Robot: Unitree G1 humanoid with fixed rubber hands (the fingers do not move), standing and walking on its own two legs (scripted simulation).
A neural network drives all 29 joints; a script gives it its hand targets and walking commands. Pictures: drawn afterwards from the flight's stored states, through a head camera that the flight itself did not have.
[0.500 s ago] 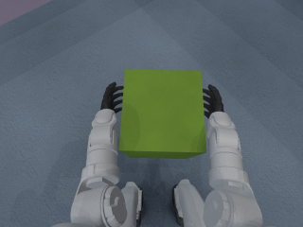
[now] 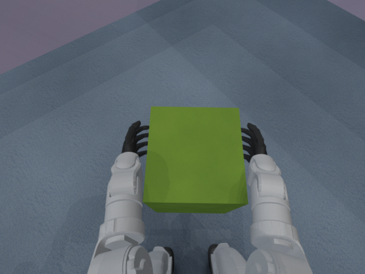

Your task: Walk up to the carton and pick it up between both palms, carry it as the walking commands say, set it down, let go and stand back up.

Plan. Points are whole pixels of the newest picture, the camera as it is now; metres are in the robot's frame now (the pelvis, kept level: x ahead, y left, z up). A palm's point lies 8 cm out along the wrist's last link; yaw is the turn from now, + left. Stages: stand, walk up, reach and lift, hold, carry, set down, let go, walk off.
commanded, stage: reach and lift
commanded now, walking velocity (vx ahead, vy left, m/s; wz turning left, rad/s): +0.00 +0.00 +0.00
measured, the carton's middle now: (192, 166) +0.35 -0.01 -0.10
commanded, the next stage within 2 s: hold in 1.76 s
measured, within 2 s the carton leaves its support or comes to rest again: neither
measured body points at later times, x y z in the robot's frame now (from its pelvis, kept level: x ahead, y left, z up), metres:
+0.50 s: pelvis +0.01 +0.00 +0.03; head +0.03 +0.00 +0.48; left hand +0.35 +0.13 +0.04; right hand +0.34 -0.16 +0.04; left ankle +0.03 +0.12 -0.71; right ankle +0.04 -0.13 -0.71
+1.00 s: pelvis +0.01 -0.01 +0.03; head -0.03 -0.01 +0.48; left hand +0.33 +0.14 +0.08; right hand +0.33 -0.16 +0.08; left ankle +0.03 +0.12 -0.71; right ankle +0.04 -0.13 -0.71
